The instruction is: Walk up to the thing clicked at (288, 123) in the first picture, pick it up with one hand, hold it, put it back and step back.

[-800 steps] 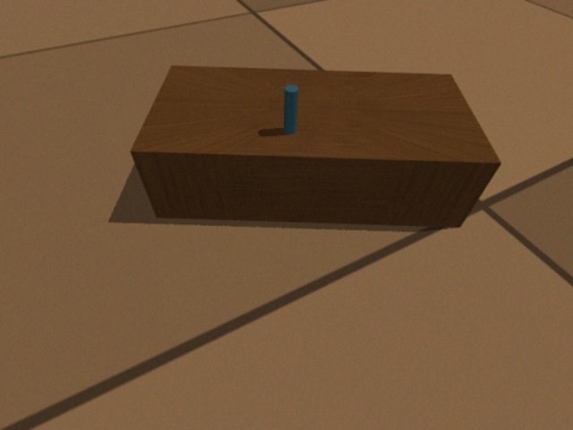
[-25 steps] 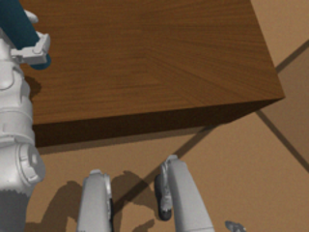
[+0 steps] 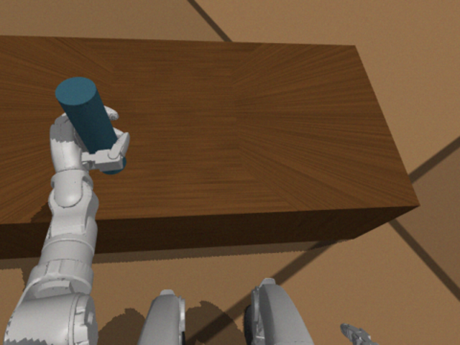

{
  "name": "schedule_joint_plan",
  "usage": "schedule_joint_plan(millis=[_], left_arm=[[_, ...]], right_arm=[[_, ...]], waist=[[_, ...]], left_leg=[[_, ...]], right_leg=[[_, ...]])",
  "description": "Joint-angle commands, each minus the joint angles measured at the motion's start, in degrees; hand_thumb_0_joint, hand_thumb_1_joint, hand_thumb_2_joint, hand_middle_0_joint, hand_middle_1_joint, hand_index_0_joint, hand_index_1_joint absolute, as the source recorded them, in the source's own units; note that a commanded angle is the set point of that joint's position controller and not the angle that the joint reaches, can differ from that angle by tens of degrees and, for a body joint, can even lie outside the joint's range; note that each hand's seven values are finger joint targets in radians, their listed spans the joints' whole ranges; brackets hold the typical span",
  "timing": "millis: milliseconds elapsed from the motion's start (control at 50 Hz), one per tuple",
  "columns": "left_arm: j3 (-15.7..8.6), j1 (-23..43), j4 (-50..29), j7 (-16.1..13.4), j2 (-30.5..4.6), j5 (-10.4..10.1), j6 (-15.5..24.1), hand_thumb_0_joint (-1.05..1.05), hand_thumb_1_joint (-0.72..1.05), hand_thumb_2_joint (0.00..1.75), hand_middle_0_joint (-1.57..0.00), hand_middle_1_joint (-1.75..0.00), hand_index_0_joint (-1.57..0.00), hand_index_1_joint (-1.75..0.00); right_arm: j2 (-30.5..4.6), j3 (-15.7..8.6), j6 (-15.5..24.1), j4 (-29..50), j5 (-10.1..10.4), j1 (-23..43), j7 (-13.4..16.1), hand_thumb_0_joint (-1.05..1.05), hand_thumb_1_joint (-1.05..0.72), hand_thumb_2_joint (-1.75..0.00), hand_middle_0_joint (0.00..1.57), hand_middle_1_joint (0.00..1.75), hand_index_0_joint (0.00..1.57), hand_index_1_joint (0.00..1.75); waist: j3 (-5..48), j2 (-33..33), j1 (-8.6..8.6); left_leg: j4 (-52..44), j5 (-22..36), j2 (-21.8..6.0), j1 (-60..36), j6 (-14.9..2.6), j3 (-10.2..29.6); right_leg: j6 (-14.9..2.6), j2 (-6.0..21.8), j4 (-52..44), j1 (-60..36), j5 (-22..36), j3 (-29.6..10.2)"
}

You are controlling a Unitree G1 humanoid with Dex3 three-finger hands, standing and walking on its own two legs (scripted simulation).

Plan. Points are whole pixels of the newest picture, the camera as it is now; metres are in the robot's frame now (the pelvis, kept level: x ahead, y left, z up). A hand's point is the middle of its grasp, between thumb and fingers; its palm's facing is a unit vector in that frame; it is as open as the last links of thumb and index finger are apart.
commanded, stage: lift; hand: left
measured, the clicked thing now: (97, 133) +0.45 +0.20 +0.05
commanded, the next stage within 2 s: hold in 1.00 s
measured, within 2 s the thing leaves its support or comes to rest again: neither
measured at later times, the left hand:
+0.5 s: hand (103, 146) +0.40 +0.17 +0.09, palm faces +0.20 -0.98 -0.01, open 6.9 cm
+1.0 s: hand (103, 146) +0.38 +0.16 +0.11, palm faces +0.20 -0.98 -0.01, open 6.9 cm
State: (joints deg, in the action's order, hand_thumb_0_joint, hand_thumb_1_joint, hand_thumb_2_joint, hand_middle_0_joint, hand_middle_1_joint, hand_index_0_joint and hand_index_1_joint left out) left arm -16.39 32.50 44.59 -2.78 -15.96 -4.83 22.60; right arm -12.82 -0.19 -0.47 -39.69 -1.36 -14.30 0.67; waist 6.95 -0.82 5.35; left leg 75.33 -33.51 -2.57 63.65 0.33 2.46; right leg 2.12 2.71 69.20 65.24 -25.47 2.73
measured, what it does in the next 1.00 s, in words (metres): rises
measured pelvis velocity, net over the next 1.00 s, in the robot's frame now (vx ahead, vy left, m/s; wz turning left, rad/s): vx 0.03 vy -0.01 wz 0.01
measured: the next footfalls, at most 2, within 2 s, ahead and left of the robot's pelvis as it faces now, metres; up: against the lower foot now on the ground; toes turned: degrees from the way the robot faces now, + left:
none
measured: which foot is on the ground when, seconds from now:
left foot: down 0.00-1.00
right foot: down 0.00-1.00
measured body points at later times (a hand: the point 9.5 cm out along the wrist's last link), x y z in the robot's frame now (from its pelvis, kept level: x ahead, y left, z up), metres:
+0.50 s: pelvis +0.02 +0.00 +0.05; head +0.10 +0.01 +0.49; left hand +0.38 +0.23 +0.09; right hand +0.14 -0.25 -0.07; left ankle +0.02 +0.12 -0.62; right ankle +0.07 -0.15 -0.62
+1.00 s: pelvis +0.03 -0.01 +0.07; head +0.09 +0.00 +0.52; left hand +0.37 +0.22 +0.12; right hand +0.15 -0.26 -0.04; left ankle +0.02 +0.12 -0.62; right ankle +0.07 -0.15 -0.62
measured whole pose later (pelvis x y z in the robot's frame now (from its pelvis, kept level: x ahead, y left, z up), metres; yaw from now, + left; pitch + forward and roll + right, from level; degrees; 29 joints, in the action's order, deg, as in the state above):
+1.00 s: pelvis +0.03 -0.01 +0.07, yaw +1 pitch +10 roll -1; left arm -8.9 12.0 28.1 -3.1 -9.7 -7.4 21.0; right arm -12.0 -0.9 -0.5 -38.4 -0.7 -13.5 1.6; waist 3.2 -0.3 1.8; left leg 53.6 -27.8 -2.6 35.5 1.2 1.0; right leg 1.5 2.5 50.4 38.3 -21.6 2.5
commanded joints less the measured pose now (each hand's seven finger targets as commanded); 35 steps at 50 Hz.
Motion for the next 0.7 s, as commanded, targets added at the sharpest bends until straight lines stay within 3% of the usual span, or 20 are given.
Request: schedule_joint_plan(millis=[0, 40, 60, 80, 120, 200, 220, 280, 300, 360, 400, 480, 500, 520, 540, 560, 580, 620, 640, 680], left_arm=[[1.5, 21.3, -17.9, 0.1, -8.3, -0.9, 4.9, 0.0, 0.54, 1.36, -1.41, -1.48, -1.43, -1.47], [0.3, 17.0, -15.3, -0.1, -8.4, -1.1, 4.3, 0.0, 0.54, 1.35, -1.42, -1.47, -1.43, -1.47], [2.9, 17.1, -17.0, 0.0, -5.8, -1.6, 4.3, 0.0, 0.53, 1.35, -1.42, -1.47, -1.43, -1.46], [1.5, 14.5, -14.8, -0.2, -6.1, -1.7, 4.2, 0.0, 0.52, 1.36, -1.41, -1.47, -1.42, -1.47], [2.7, 16.1, -20.5, -0.3, -6.1, -1.5, 5.0, 0.0, 0.53, 1.34, -1.41, -1.45, -1.42, -1.45], [3.7, 12.0, -21.1, -0.4, -4.6, -1.8, 4.9, 0.0, 0.5, 1.34, -1.41, -1.47, -1.43, -1.46], [2.6, 10.7, -21.6, -0.5, -5.4, -2.1, 5.0, 0.0, 0.49, 1.33, -1.41, -1.46, -1.43, -1.46], [4.0, 11.9, -26.3, -0.8, -4.9, -2.0, 5.2, 0.0, 0.51, 1.33, -1.39, -1.46, -1.41, -1.45], [4.6, 9.2, -23.8, -0.6, -3.7, -2.2, 4.9, 0.0, 0.5, 1.33, -1.39, -1.45, -1.41, -1.45], [3.2, 6.4, -24.2, -0.7, -4.5, -2.6, 4.5, 0.0, 0.46, 1.32, -1.38, -1.45, -1.4, -1.44], [4.9, 6.7, -27.3, -0.6, -3.0, -2.6, 4.5, 0.0, 0.46, 1.32, -1.37, -1.45, -1.39, -1.43], [4.2, 2.0, -24.9, -0.7, -3.2, -2.5, 3.8, 0.0, 0.46, 1.31, -1.36, -1.44, -1.39, -1.43], [5.9, 3.3, -27.1, -0.5, -2.1, -2.5, 3.9, 0.0, 0.46, 1.32, -1.36, -1.45, -1.39, -1.43], [5.9, 5.0, -30.5, -0.5, -2.0, -2.8, 4.2, 0.0, 0.46, 1.33, -1.36, -1.45, -1.39, -1.43], [4.1, 3.3, -28.3, -0.6, -3.2, -2.9, 3.9, 0.0, 0.44, 1.32, -1.37, -1.45, -1.39, -1.44], [5.2, 0.5, -26.4, -0.4, -1.9, -2.8, 3.4, 0.0, 0.46, 1.32, -1.36, -1.46, -1.39, -1.44], [4.3, -0.2, -26.3, -0.4, -3.0, -2.8, 3.3, 0.0, 0.46, 1.33, -1.36, -1.45, -1.39, -1.44], [6.2, 2.2, -30.8, -0.4, -1.2, -3.1, 3.7, 0.0, 0.44, 1.33, -1.36, -1.45, -1.39, -1.44], [5.8, 3.1, -31.2, -0.5, -1.7, -3.1, 3.7, 0.0, 0.44, 1.33, -1.37, -1.46, -1.39, -1.45], [4.2, -2.5, -26.7, -0.7, -2.4, -2.9, 2.8, 0.0, 0.44, 1.32, -1.36, -1.45, -1.39, -1.44]], right_arm=[[-9.5, -3.4, 1.8, 4.7, 0.3, -4.9, 1.0, 0.0, -0.9, -0.9, 0.2, 0.3, 0.2, 0.3], [-9.0, -3.3, 1.9, 4.8, 0.4, -4.4, 1.0, 0.0, -0.9, -0.9, 0.2, 0.3, 0.2, 0.3], [-9.0, -3.2, 2.2, 5.4, 0.6, -3.8, 1.0, 0.0, -0.9, -0.9, 0.2, 0.3, 0.2, 0.3], [-9.0, -3.3, 2.2, 4.8, 0.5, -3.8, 1.0, 0.0, -0.9, -0.9, 0.2, 0.3, 0.2, 0.3], [-8.7, -3.3, 2.4, 5.7, 0.3, -3.1, 1.0, 0.0, -0.9, -0.9, 0.2, 0.3, 0.2, 0.3], [-8.2, -3.0, 2.5, 6.0, 0.5, -2.4, 1.0, 0.0, -0.9, -0.9, 0.2, 0.3, 0.2, 0.3], [-8.4, -3.1, 2.5, 6.0, 0.5, -2.3, 1.1, 0.0, -0.9, -0.9, 0.2, 0.3, 0.2, 0.3], [-7.9, -3.0, 2.3, 6.8, 0.7, -2.1, 1.2, 0.0, -0.9, -0.9, 0.2, 0.3, 0.2, 0.3], [-7.9, -3.0, 2.3, 6.8, 0.6, -1.5, 1.3, 0.0, -0.9, -0.9, 0.2, 0.3, 0.2, 0.3], [-7.7, -3.1, 2.3, 6.4, 0.7, -1.7, 1.5, 0.0, -0.9, -0.9, 0.2, 0.3, 0.2, 0.3], [-7.5, -3.0, 2.2, 6.9, 0.6, -1.2, 1.6, 0.0, -0.9, -0.89, 0.2, 0.3, 0.2, 0.3], [-7.8, -3.5, 1.9, 6.6, 0.7, -1.2, 1.7, 0.0, -0.89, -0.89, 0.2, 0.3, 0.2, 0.3], [-7.6, -3.4, 2.0, 7.0, 0.8, -1.3, 1.6, 0.0, -0.89, -0.89, 0.2, 0.3, 0.2, 0.3], [-7.2, -3.1, 2.0, 7.4, 0.8, -1.3, 1.5, 0.0, -0.89, -0.89, 0.2, 0.3, 0.2, 0.3], [-7.1, -3.1, 1.9, 7.0, 0.8, -1.2, 1.7, 0.0, -0.9, -0.89, 0.2, 0.3, 0.2, 0.3], [-7.3, -3.2, 2.0, 7.2, 0.9, -1.1, 1.6, 0.0, -0.9, -0.89, 0.2, 0.3, 0.2, 0.3], [-7.7, -3.5, 1.9, 6.9, 0.9, -0.9, 1.6, 0.0, -0.89, -0.89, 0.2, 0.3, 0.2, 0.3], [-7.0, -3.1, 2.0, 7.6, 0.9, -1.0, 1.5, 0.0, -0.9, -0.89, 0.2, 0.3, 0.2, 0.3], [-7.0, -3.1, 2.0, 7.5, 0.9, -0.5, 1.5, 0.0, -0.9, -0.89, 0.2, 0.3, 0.2, 0.3], [-7.1, -3.4, 2.0, 7.5, 1.1, -0.4, 1.6, 0.0, -0.9, -0.89, 0.2, 0.3, 0.2, 0.3]], waist=[[25.1, -5.1, 0.56], [22.7, -2.9, -0.31], [21.8, -2.3, -0.16], [20.4, -2.3, -0.53], [21.5, -4.4, -1.15], [20.9, -3.0, -1.47], [21.2, -3.7, -1.92], [22.0, -3.8, -2.08], [20.8, -3.5, -1.87], [19.6, -1.6, -2.37], [20.0, -2.2, -2.32], [17.9, -1.9, -2.57], [18.3, -1.7, -2.17], [19.6, -1.9, -2.46], [18.8, -2.0, -2.95], [18.0, -0.4, -2.76], [16.6, -0.9, -3.05], [18.0, -1.4, -2.79], [18.0, -2.9, -3.02], [15.7, 0.4, -3.22]], left_leg=[[-15.6, 14.1, 1.2, -18.4, -0.06, 0.7], [-16.9, 13.2, 1.4, -18.0, -0.35, 0.2], [-17.7, 12.3, 1.4, -18.4, -0.43, 0.0], [-18.0, 12.9, 1.4, -18.6, -0.33, 0.0], [-19.2, 13.4, 1.5, -20.7, -0.05, -0.1], [-20.7, 15.1, 1.6, -22.3, -0.06, -0.4], [-21.2, 16.7, 1.5, -23.6, 0.23, -0.2], [-22.3, 16.9, 1.6, -25.8, 0.21, -0.4], [-22.6, 17.3, 1.6, -26.0, 0.23, -0.4], [-23.2, 18.2, 1.8, -25.1, -0.07, -0.9], [-23.5, 19.5, 1.9, -26.1, -0.07, -1.3], [-24.7, 21.7, 1.7, -28.0, 0.26, -1.2], [-25.0, 21.7, 1.6, -28.4, 0.27, -1.1], [-25.3, 22.0, 1.6, -29.1, 0.32, -1.1], [-25.4, 22.1, 1.7, -28.9, 0.28, -1.1], [-25.9, 22.1, 1.7, -28.9, 0.19, -1.2], [-26.3, 22.1, 1.7, -28.5, 0.28, -1.2], [-26.7, 23.1, 1.6, -30.5, 0.42, -1.3], [-26.7, 23.6, 1.7, -31.1, 0.5, -1.3], [-27.2, 21.9, 1.8, -29.7, -0.03, -1.7]], right_leg=[[-3.49, -2.5, -10.4, -19.8, 10.2, 0.4], [-3.13, -2.5, -12.2, -22.2, 9.7, 0.4], [-3.05, -2.5, -13.0, -22.8, 9.3, 0.4], [-3.06, -2.5, -13.3, -22.3, 9.7, 0.4], [-3.2, -2.5, -14.0, -23.2, 10.0, 0.4], [-3.14, -2.6, -15.2, -26.4, 11.5, 0.6], [-3.28, -2.5, -15.2, -26.5, 12.5, 0.7], [-3.17, -2.5, -16.4, -28.6, 12.9, 0.6], [-3.16, -2.6, -16.6, -28.8, 13.2, 0.7], [-2.89, -2.6, -17.8, -31.8, 14.5, 0.5], [-2.84, -2.5, -18.4, -33.0, 16.1, 0.2], [-3.06, -2.6, -19.0, -33.3, 17.3, 0.4], [-3.04, -2.8, -19.2, -33.6, 17.4, 0.5], [-3.04, -2.6, -19.4, -34.9, 17.6, 0.5], [-3.01, -2.6, -19.8, -35.3, 17.5, 0.5], [-2.96, -2.6, -20.2, -36.1, 17.6, 0.5], [-2.96, -2.7, -20.4, -35.6, 17.6, 0.5], [-3.01, -2.6, -20.6, -36.7, 18.5, 0.4], [-3.07, -2.6, -20.8, -36.5, 18.7, 0.4], [-2.66, -2.6, -21.9, -38.1, 18.1, 0.2]])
